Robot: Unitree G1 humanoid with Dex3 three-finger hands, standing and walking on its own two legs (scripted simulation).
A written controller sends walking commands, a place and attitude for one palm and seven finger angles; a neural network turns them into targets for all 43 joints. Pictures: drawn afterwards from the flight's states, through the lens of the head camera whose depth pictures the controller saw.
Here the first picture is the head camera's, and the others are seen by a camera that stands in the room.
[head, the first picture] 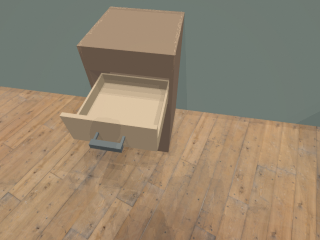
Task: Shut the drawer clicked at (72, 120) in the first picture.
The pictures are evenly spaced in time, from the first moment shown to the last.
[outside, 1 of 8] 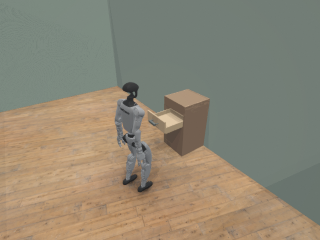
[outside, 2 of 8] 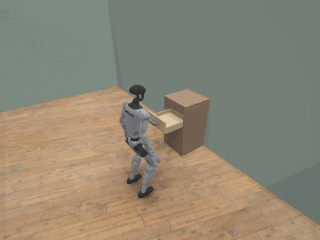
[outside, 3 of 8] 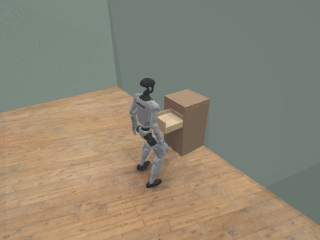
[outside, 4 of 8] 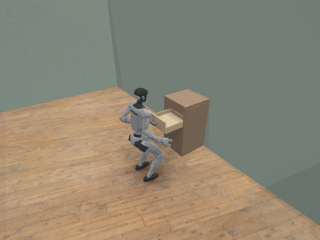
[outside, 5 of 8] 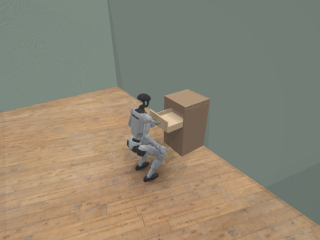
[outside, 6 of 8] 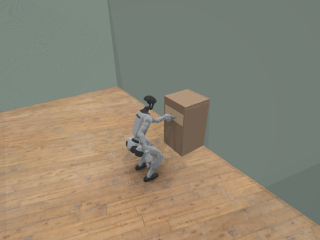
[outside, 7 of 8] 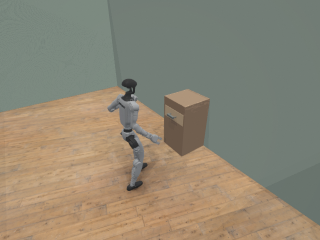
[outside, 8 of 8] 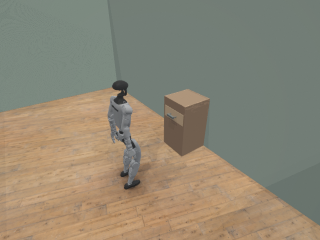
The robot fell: no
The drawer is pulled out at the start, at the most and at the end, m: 0.30 0.30 0.00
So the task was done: yes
